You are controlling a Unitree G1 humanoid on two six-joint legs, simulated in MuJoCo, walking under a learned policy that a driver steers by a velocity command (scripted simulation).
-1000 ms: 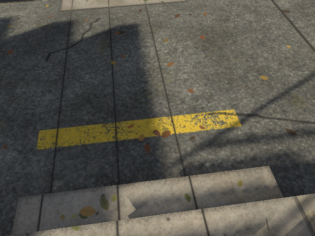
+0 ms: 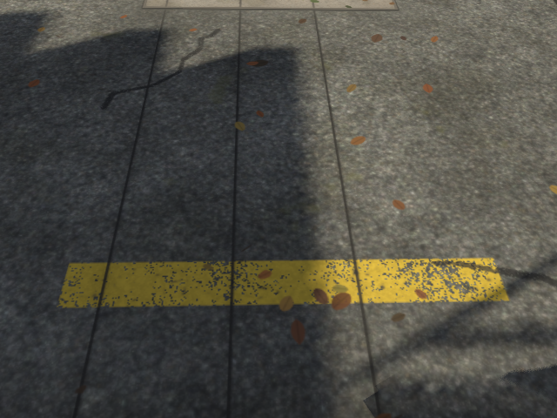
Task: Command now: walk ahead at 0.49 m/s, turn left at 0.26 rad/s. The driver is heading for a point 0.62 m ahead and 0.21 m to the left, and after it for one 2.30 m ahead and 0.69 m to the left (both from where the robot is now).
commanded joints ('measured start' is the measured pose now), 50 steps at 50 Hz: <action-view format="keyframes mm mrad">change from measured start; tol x64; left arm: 1 -28 108 20 -27 20 11 8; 50 179 109 24 -99 34 -3 18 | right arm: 1 41 -36 -5 -43 18 25 21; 32 559 -18 12 38 64 0 -17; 50 -270 7 0 -305 -3 -16 74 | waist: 1 -51 -116 76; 50 84 -128 152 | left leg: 1 252 -19 73 6 -1 10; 7 985 277 -509 -84 -314 379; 22 66 -114 -262 45 -640 184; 28 369 -142 -357 464 -559 169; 33 -670 -169 -68 1577 -1107 1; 50 -624 -31 -23 315 -208 25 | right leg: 1 -194 -232 157 -37 437 -146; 6 -788 -79 56 1170 -97 -20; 28 -68 -154 170 -685 1065 -5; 31 887 -426 361 -160 1297 -176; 34 556 -545 584 -535 348 -330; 39 -211 -251 138 -605 659 -136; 50 493 -351 118 -307 926 -119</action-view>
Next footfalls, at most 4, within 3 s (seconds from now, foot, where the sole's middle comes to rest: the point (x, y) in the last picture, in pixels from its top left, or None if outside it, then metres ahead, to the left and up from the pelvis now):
0.08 left None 0.17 0.13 -0.85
0.58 right None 0.47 -0.02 -0.99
1.18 left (161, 402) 0.67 0.41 -1.13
1.68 right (236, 377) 0.77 0.19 -1.13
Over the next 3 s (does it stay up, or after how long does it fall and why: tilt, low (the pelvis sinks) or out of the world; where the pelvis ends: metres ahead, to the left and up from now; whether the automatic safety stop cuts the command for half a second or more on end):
stays up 0.81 0.29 -0.37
